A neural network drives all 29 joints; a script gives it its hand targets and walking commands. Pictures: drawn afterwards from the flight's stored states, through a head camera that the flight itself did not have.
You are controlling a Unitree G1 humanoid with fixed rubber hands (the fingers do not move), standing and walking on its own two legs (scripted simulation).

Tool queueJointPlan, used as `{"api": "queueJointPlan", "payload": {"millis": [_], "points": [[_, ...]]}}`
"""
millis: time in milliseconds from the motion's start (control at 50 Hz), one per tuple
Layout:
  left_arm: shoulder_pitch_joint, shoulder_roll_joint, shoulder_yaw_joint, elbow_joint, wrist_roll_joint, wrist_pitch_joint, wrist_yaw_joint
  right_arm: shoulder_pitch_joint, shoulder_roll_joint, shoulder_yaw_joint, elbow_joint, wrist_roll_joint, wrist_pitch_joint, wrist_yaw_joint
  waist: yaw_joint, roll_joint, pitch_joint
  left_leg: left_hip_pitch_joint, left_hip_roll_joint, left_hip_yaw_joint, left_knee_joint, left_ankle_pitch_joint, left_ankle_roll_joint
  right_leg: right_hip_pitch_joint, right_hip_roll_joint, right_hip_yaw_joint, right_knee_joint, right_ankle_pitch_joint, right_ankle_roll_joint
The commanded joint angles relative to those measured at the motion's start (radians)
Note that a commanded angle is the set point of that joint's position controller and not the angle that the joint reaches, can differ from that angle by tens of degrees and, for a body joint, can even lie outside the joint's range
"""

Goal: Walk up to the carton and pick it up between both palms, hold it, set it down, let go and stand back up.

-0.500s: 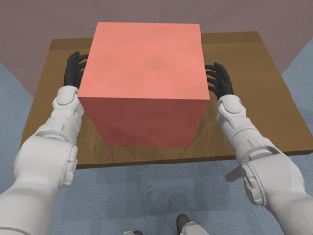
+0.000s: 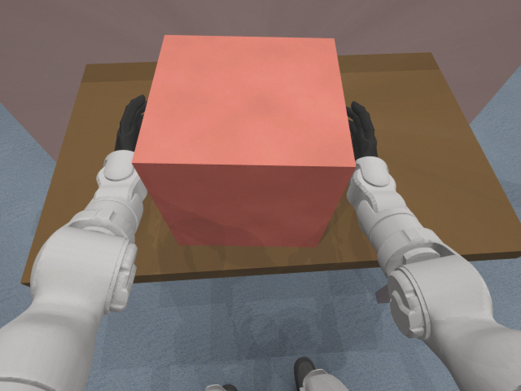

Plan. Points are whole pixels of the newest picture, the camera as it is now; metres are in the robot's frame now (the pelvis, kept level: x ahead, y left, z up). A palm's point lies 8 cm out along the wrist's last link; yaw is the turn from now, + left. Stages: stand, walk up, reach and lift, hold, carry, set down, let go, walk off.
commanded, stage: reach and lift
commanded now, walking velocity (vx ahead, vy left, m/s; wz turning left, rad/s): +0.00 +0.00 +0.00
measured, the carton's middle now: (248, 152) +0.48 +0.01 +0.02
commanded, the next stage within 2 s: none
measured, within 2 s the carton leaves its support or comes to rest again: leaves its support in 1.24 s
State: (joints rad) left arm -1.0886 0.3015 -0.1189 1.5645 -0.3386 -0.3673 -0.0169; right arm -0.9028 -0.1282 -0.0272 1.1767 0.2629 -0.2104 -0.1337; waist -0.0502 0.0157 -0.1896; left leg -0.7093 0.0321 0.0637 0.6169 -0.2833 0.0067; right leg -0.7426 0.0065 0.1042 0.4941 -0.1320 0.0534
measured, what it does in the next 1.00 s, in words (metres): stands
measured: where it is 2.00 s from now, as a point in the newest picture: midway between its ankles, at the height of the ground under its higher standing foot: outside the picture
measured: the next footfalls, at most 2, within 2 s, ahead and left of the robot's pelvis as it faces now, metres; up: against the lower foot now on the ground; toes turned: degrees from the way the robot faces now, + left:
none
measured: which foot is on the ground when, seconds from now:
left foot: down 0.00-1.00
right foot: down 0.00-1.00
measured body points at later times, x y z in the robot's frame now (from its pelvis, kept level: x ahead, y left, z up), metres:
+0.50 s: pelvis +0.00 +0.00 +0.00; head +0.10 +0.01 +0.44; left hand +0.48 +0.18 +0.07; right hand +0.45 -0.17 +0.05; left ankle -0.01 +0.10 -0.72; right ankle +0.05 -0.16 -0.72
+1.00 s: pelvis +0.01 +0.00 +0.00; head +0.10 +0.00 +0.44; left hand +0.47 +0.19 +0.06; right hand +0.45 -0.17 +0.05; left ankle -0.01 +0.10 -0.72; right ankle +0.05 -0.16 -0.72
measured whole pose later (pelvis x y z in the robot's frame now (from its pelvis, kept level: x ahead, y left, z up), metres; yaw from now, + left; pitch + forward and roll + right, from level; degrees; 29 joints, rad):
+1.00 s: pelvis +0.01 +0.00 +0.00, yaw +1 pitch +18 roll -1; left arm -1.06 0.28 0.10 1.62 -0.08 -0.52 -0.02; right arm -0.87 -0.01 -0.41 1.18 -0.10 -0.34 -0.12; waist -0.05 0.02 -0.13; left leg -0.62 0.03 0.06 0.60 -0.29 0.01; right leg -0.65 0.00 0.10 0.49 -0.15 0.05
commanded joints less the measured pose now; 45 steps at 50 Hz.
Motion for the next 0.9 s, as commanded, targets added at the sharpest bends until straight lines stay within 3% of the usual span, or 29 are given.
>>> {"api": "queueJointPlan", "payload": {"millis": [0,60,100,140,160,180,200,220,260,320,360,380,400,460,500,560,580,600,620,640,660,680,700,720,760,780,820,840,880], "points": [[-0.439,-0.059,0.035,-0.172,0.065,-0.059,0.009,-0.44,-0.002,-0.021,-0.108,-0.09,-0.067,0.001,-0.037,0.047,-0.763,0.328,-0.028,-0.061,0.052,0.518,-0.102,0.288,0.032,-0.18,0.085,0.265,-0.049],[-0.476,-0.088,0.011,-0.2,0.082,-0.064,0.014,-0.449,-0.002,-0.044,-0.035,-0.095,-0.077,0.01,-0.049,0.11,-0.759,0.387,-0.007,-0.078,0.062,0.57,-0.126,0.234,0.04,-0.188,0.058,0.216,-0.068],[-0.431,-0.079,0.049,-0.202,0.105,-0.056,0.014,-0.44,-0.013,-0.074,-0.089,-0.128,-0.086,0.005,-0.045,0.115,-0.742,0.414,-0.014,-0.063,0.051,0.589,-0.134,0.261,0.043,-0.197,0.045,0.234,-0.061],[-0.416,-0.098,0.063,-0.201,0.09,-0.073,0.014,-0.452,0.034,-0.015,-0.162,-0.119,-0.086,0.013,-0.004,0.056,-0.837,0.346,-0.022,-0.06,0.072,0.578,-0.11,0.295,0.035,-0.17,0.084,0.274,-0.055],[-0.407,-0.084,0.089,-0.139,0.103,-0.063,0.002,-0.437,0.03,-0.061,-0.121,-0.156,-0.066,0.009,-0.02,0.021,-0.75,0.291,-0.027,-0.047,0.049,0.488,-0.085,0.339,0.028,-0.166,0.073,0.236,-0.053],[-0.44,-0.136,0.062,-0.233,0.093,-0.089,0.009,-0.448,0.057,-0.056,-0.185,-0.166,-0.086,0.014,-0.037,0.051,-0.845,0.318,-0.031,-0.049,0.053,0.518,-0.098,0.352,0.027,-0.166,0.088,0.286,-0.057],[-0.404,-0.111,0.088,-0.152,0.099,-0.075,-0.001,-0.428,0.048,-0.048,-0.101,-0.159,-0.073,0.006,-0.037,0.03,-0.754,0.267,-0.029,-0.049,0.044,0.515,-0.096,0.365,0.026,-0.162,0.091,0.295,-0.054],[-0.421,-0.11,0.087,-0.161,0.132,-0.072,-0.005,-0.425,0.043,-0.073,-0.099,-0.182,-0.08,0.013,-0.05,0.062,-0.709,0.31,-0.026,-0.05,0.037,0.527,-0.099,0.328,0.026,-0.176,0.076,0.268,-0.059],[-0.488,-0.156,0.076,-0.165,0.132,-0.089,-0.025,-0.509,0.141,-0.066,-0.157,-0.198,-0.084,0.043,-0.016,0.03,-0.733,0.284,-0.028,-0.043,0.022,0.454,-0.086,0.356,0.013,-0.178,0.064,0.22,-0.061],[-0.422,-0.181,0.103,-0.185,0.169,-0.097,-0.018,-0.42,0.133,-0.131,-0.126,-0.261,-0.096,0.041,-0.045,0.063,-0.755,0.336,-0.02,-0.057,0.023,0.525,-0.095,0.367,0.017,-0.193,0.061,0.257,-0.054],[-0.466,-0.228,0.123,-0.194,0.183,-0.111,-0.037,-0.449,0.205,-0.099,-0.141,-0.272,-0.108,0.064,-0.02,0.055,-0.728,0.345,-0.025,-0.044,0.005,0.516,-0.096,0.387,0.019,-0.187,0.053,0.267,-0.061],[-0.454,-0.287,0.144,-0.161,0.229,-0.1,-0.054,-0.428,0.264,-0.094,-0.113,-0.308,-0.098,0.076,-0.026,0.02,-0.642,0.337,-0.025,-0.044,0.003,0.501,-0.079,0.395,0.014,-0.192,0.049,0.239,-0.059],[-0.486,-0.374,0.139,-0.139,0.262,-0.107,-0.078,-0.471,0.352,-0.105,-0.145,-0.353,-0.11,0.097,-0.008,0.062,-0.656,0.327,-0.022,-0.04,-0.004,0.49,-0.091,0.413,0.002,-0.188,0.046,0.23,-0.062],[-0.513,-0.585,0.184,-0.134,0.362,-0.138,-0.131,-0.475,0.581,-0.159,-0.134,-0.502,-0.11,0.153,-0.046,0.051,-0.61,0.315,-0.028,-0.033,-0.05,0.407,-0.071,0.463,-0.003,-0.194,0.011,0.223,-0.069],[-0.46,-0.652,0.175,-0.108,0.383,-0.158,-0.131,-0.435,0.6,-0.137,-0.159,-0.519,-0.135,0.173,-0.061,0.089,-0.621,0.385,-0.021,-0.064,-0.043,0.534,-0.09,0.45,0.002,-0.199,0.004,0.295,-0.071],[-0.436,-0.619,0.228,-0.056,0.431,-0.168,-0.135,-0.404,0.601,-0.177,-0.098,-0.561,-0.128,0.191,-0.028,0.098,-0.508,0.366,-0.021,-0.05,-0.061,0.432,-0.087,0.458,-0.003,-0.187,-0.015,0.219,-0.073],[-0.419,-0.604,0.265,-0.03,0.438,-0.154,-0.146,-0.367,0.589,-0.188,-0.061,-0.581,-0.113,0.193,-0.04,0.045,-0.457,0.339,-0.028,-0.044,-0.088,0.366,-0.065,0.498,-0.015,-0.182,-0.017,0.222,-0.066],[-0.39,-0.609,0.241,-0.023,0.437,-0.161,-0.15,-0.38,0.617,-0.178,-0.097,-0.564,-0.127,0.193,-0.047,0.065,-0.498,0.329,-0.027,-0.034,-0.103,0.373,-0.067,0.544,-0.017,-0.177,-0.017,0.271,-0.069],[-0.41,-0.593,0.247,-0.024,0.424,-0.161,-0.156,-0.37,0.607,-0.185,-0.077,-0.583,-0.117,0.191,-0.053,0.029,-0.473,0.299,-0.027,-0.04,-0.105,0.348,-0.065,0.563,-0.02,-0.177,-0.014,0.277,-0.065],[-0.418,-0.613,0.225,-0.04,0.432,-0.163,-0.156,-0.367,0.628,-0.189,-0.078,-0.577,-0.124,0.194,-0.039,0.09,-0.518,0.32,-0.023,-0.039,-0.112,0.393,-0.082,0.572,-0.019,-0.186,-0.015,0.282,-0.066],[-0.447,-0.604,0.227,-0.052,0.419,-0.169,-0.151,-0.395,0.61,-0.201,-0.077,-0.588,-0.121,0.194,-0.055,0.064,-0.47,0.32,-0.023,-0.04,-0.102,0.385,-0.076,0.537,-0.013,-0.182,-0.02,0.238,-0.072],[-0.449,-0.605,0.236,-0.038,0.423,-0.177,-0.147,-0.417,0.628,-0.194,-0.106,-0.591,-0.132,0.195,-0.029,0.055,-0.532,0.333,-0.025,-0.038,-0.094,0.386,-0.078,0.528,-0.01,-0.178,-0.01,0.266,-0.069],[-0.458,-0.607,0.236,-0.058,0.408,-0.183,-0.136,-0.415,0.65,-0.16,-0.106,-0.567,-0.137,0.196,-0.033,0.04,-0.526,0.316,-0.026,-0.041,-0.084,0.425,-0.078,0.551,-0.006,-0.175,-0.005,0.293,-0.063],[-0.407,-0.585,0.29,0.015,0.439,-0.176,-0.147,-0.395,0.639,-0.176,-0.076,-0.583,-0.13,0.194,-0.018,0.031,-0.486,0.303,-0.028,-0.026,-0.089,0.394,-0.07,0.544,-0.018,-0.166,-0.013,0.284,-0.063],[-0.398,-0.617,0.239,-0.012,0.426,-0.181,-0.141,-0.389,0.628,-0.164,-0.102,-0.574,-0.143,0.189,-0.047,0.068,-0.52,0.364,-0.019,-0.045,-0.07,0.526,-0.094,0.539,-0.005,-0.183,0.0,0.374,-0.068],[-0.411,-0.632,0.216,-0.043,0.404,-0.186,-0.133,-0.422,0.639,-0.141,-0.122,-0.548,-0.155,0.184,-0.031,0.061,-0.568,0.396,-0.018,-0.052,-0.05,0.61,-0.093,0.526,0.007,-0.184,0.008,0.409,-0.068],[-0.425,-0.635,0.199,-0.05,0.396,-0.197,-0.134,-0.375,0.644,-0.152,-0.073,-0.566,-0.165,0.181,-0.057,0.067,-0.548,0.402,-0.01,-0.05,-0.03,0.63,-0.113,0.513,0.003,-0.183,-0.008,0.385,-0.072],[-0.415,-0.637,0.23,-0.045,0.422,-0.186,-0.139,-0.373,0.645,-0.138,-0.069,-0.561,-0.154,0.182,-0.028,0.079,-0.525,0.392,-0.009,-0.055,-0.029,0.611,-0.105,0.528,0.0,-0.176,0.001,0.366,-0.065],[-0.431,-0.617,0.221,-0.056,0.424,-0.187,-0.135,-0.36,0.644,-0.156,-0.039,-0.573,-0.152,0.18,-0.044,0.07,-0.472,0.396,-0.01,-0.055,-0.053,0.539,-0.092,0.496,0.005,-0.19,-0.02,0.293,-0.069]]}}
